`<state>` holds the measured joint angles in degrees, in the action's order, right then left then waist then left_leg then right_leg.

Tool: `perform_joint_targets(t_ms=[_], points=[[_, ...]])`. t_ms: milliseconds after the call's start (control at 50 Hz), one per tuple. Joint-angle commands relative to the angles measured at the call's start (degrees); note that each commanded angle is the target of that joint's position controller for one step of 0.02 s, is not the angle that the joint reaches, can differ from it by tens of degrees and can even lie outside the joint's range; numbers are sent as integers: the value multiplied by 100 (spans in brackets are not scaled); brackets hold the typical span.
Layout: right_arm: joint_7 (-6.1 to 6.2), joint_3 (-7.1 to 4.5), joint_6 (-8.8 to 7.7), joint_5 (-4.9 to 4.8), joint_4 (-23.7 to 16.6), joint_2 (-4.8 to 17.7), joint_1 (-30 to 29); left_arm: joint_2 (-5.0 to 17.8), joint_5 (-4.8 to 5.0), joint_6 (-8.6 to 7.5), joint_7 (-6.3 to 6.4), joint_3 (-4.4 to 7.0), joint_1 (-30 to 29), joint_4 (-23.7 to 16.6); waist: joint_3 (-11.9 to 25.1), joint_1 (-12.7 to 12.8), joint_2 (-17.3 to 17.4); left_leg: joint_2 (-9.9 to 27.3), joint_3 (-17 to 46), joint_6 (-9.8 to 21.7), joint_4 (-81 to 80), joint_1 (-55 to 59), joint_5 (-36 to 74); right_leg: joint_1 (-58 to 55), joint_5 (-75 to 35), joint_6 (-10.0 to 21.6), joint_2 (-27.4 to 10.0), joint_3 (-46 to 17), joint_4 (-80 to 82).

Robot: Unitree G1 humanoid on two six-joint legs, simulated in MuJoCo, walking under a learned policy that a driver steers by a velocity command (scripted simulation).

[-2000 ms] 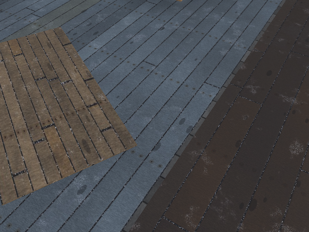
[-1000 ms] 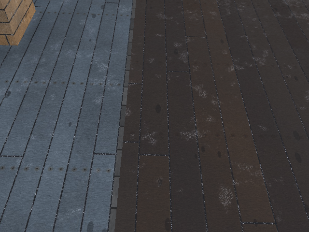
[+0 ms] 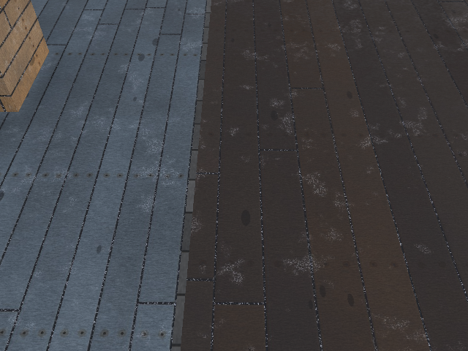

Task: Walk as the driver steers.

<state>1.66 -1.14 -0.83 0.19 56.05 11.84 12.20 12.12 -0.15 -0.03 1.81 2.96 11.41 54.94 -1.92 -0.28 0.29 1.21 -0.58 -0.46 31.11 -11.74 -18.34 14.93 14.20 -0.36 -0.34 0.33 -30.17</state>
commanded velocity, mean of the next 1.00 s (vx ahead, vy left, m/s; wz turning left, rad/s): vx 0.30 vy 0.00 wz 0.00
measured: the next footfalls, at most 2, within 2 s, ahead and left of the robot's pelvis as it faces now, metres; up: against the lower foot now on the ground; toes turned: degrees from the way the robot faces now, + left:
left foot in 0.90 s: +0.44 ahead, +0.12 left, +0.00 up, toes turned +3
right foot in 1.46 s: +0.76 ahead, -0.12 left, +0.00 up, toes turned -3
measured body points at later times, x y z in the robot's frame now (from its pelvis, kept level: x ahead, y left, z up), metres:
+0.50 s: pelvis +0.07 -0.03 +0.00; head +0.07 -0.04 +0.45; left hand +0.08 +0.23 -0.14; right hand +0.08 -0.29 -0.16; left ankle -0.02 +0.11 -0.69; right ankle +0.04 -0.12 -0.73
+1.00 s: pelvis +0.32 +0.03 -0.01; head +0.35 +0.04 +0.44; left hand +0.29 +0.29 -0.16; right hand +0.47 -0.22 -0.12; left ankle +0.40 +0.12 -0.73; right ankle +0.15 -0.11 -0.63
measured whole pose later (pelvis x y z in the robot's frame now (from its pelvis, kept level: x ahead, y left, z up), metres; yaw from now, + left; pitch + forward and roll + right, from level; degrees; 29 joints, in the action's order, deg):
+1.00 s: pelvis +0.32 +0.03 -0.01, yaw +0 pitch +1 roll +0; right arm -2.3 -3.3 -5.8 -0.7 52.4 13.7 4.3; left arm 13.2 1.8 -5.8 0.3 2.2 20.3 60.6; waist -2.9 1.2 -1.0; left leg -1.9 -4.4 4.1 30.9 -23.5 -8.4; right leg 15.6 23.2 2.6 -1.4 -2.8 -68.8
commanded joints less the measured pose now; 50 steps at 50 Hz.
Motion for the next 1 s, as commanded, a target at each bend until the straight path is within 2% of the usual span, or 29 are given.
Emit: perform_joint_targets(t_ms=[20, 180, 200, 240, 280, 320, 340, 360, 400, 420, 440, 460, 480, 500, 540, 580, 620, 680, 740, 800, 840, 860, 880, 900, 920, 940, 960, 980, 1000], points=[[20, -130, -29, -5, -100, 614, 165, 540, 11, -22, 44, 103, 48, -76, 246, -6, -41, 162, 147, 142, -579, -255, 1316, -539, -1421, 190, -170, -171, 301], [39, -125, -3, -1, 133, 556, 225, 535, 20, 26, 76, 91, -38, 268, 120, 8, 8, 107, 94, 122, -699, -209, 1202, -561, -1266, 167, -168, -150, 395], [44, -122, 8, -8, 230, 517, 365, 477, 23, 34, 74, 78, 67, 369, 242, 6, 31, 54, 42, 148, -750, -149, 578, -603, -650, 177, -83, -53, 387], [66, -195, 35, -85, 260, 705, 419, 556, 92, 40, 74, 120, 85, 437, -104, -3, 208, 90, 216, 406, -863, -427, -1474, -127, 1448, 279, 139, 147, 151], [82, -243, -46, -148, 217, 845, 584, 496, 118, -88, 56, 103, -146, 336, -614, -126, 411, 543, 919, 732, -1275, -527, -2679, 669, 2067, 367, 125, 119, -145], [56, -348, -184, -198, 304, 1136, 906, 247, 152, -298, -36, 53, -367, 234, -774, -209, 1003, 1433, 2210, 1217, -1923, -182, -3034, 1211, 1181, 359, 163, 347, -1059], [44, -368, -240, -197, 295, 1161, 861, 225, 162, -383, -92, 44, -429, 197, -876, -180, 1063, 1732, 2609, 1387, -2063, -290, -2817, 1259, 988, 447, -4, 184, -1304], [22, -353, -288, -180, 234, 1087, 691, 225, 191, -449, -141, 47, -338, 215, -871, -54, 1012, 1762, 2557, 1374, -1998, -335, -2432, 1157, 1044, 545, -84, 135, -1207], [-41, -328, -297, -229, 58, 979, 172, 258, 230, -514, -177, 89, 352, 497, -690, 384, 789, 1246, 1642, 986, -1531, -851, -1690, -187, 845, 677, 49, 316, 32], [-57, -315, -303, -228, -50, 919, -56, 408, 193, -509, -168, 165, 914, 750, -510, 588, 513, 842, 1095, 751, -942, -1329, -990, -1126, 401, 651, 52, 137, 328], [-73, -234, -346, -191, -191, 619, -250, 848, 169, -516, -140, 302, 1680, 934, -227, 825, -587, 174, 138, 341, 847, -2103, -130, -2009, 871, 970, -807, -1343, 1082], [-38, -197, -448, -204, -435, 439, -313, 1465, 146, -558, -220, 426, 2331, 1035, 59, 956, -1953, -399, -184, 134, 2565, -3151, -983, -2670, 1181, 1757, -2012, -3716, 2009], [-49, -261, -515, -281, -458, 672, -407, 983, 34, -644, -235, 244, 1953, 939, -129, 703, -1154, -106, 433, 248, 3658, -3673, -1273, -2518, 1150, 1847, -2229, -4023, 2003], [-109, -258, -566, -341, -399, 652, -256, 668, 44, -699, -240, 144, 1569, 801, -295, 481, -766, 140, 571, 405, 4019, -3910, -768, -2433, 874, 1642, -2047, -3369, 1918], [-153, -308, -607, -251, -312, 680, -236, 545, 73, -699, -281, 51, 1146, 636, -348, 274, -368, 491, 442, 513, 3658, -3850, 187, -2186, -33, 1260, -1649, -2217, 2016], [-217, -344, -558, -194, -321, 618, -309, 333, 34, -613, -252, -46, 1285, 667, -263, 231, -490, 591, 238, 416, 3135, -3405, 596, -1941, -1036, 1060, -1311, -1405, 2107], [-254, -304, -485, -163, -429, 438, -595, 470, 15, -553, -174, -51, 1470, 686, -300, 269, -465, 540, 38, 242, 2584, -3340, 881, -1798, -1564, 1098, -1207, -1022, 2203], [-275, -191, -451, -156, -755, 253, -1440, 732, -12, -520, -78, -25, 1470, 613, -525, 396, -437, 363, -143, 116, 1208, -2928, 1544, -1259, -1579, 1082, -1086, -647, 2425], [-337, -158, -433, -196, -924, 353, -1893, 837, 53, -534, -61, 20, 1711, 676, -666, 472, -560, 211, -256, 165, 499, -2473, 1946, -1147, -1456, 1092, -1172, -475, 2589], [-416, -172, -458, -212, -1078, 504, -2094, 842, 123, -511, -55, 67, 1736, 731, -723, 348, -528, 213, -129, 397, 94, -2440, 1874, -1701, -1898, 992, -1415, -373, 2376], [-442, -266, -487, -197, -1046, 719, -1743, 969, 99, -463, -58, 124, 1583, 685, -355, 49, -629, 10, -244, 583, 16, -1775, 1588, -2008, -3413, 869, -1483, -245, 1772], [-425, -365, -484, -193, -914, 892, -1208, 1026, 72, -421, -60, 147, 1493, 656, 46, -261, -727, -188, -380, 696, 83, -1023, 1438, -2021, -4482, 787, -1416, -131, 1095], [-389, -505, -461, -210, -604, 1110, -208, 965, 39, -372, -63, 125, 1408, 611, 620, -739, -701, -342, -465, 848, 71, 247, 1403, -1670, -4947, 636, -1166, 51, -63], [-330, -617, -432, -156, -366, 1463, 855, 802, -36, -358, -78, 46, 1391, 473, 1348, -1090, -211, 601, 664, 1167, 170, 2056, 1058, -298, -3441, 461, -870, 182, -1871], [-363, -663, -427, -67, -208, 1857, 1316, -162, 17, -484, -162, -206, 2183, 435, 2404, -578, 1527, 2083, 3758, 2153, -831, 3752, -601, 1692, 983, 116, 327, -43, -4077], [-377, -510, -449, -94, -209, 1328, 1121, 324, 175, -666, -203, -95, 1732, 455, 2185, -732, 1168, 2018, 4565, 1988, -1638, 3459, -1163, 2337, 1678, 260, 229, -868, -4904], [-370, -430, -499, -114, -297, 1086, 504, 708, 320, -764, -209, 11, 1104, 202, 1176, -580, 950, 1880, 3674, 1692, -1701, 2605, -800, 2812, 1281, 383, -81, -711, -5088], [-379, -360, -547, -85, -435, 899, -51, 789, 305, -800, -157, 26, 766, 107, 772, -375, 323, 1699, 2879, 1542, -1807, 1645, -48, 2551, 689, 440, -415, -599, -4828], [-412, -312, -590, -15, -456, 732, -357, 770, 211, -767, -100, 82, 641, 100, 488, -165, 102, 1488, 2240, 1440, -1926, 828, 646, 2220, 327, 442, -629, -519, -4474]])
Velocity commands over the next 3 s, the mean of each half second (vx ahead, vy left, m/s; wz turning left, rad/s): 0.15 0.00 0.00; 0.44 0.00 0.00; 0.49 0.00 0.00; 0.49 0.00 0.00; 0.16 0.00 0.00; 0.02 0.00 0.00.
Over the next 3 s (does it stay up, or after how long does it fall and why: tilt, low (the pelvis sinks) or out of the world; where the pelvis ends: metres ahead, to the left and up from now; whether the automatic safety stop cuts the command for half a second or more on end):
stays up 1.06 0.02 0.00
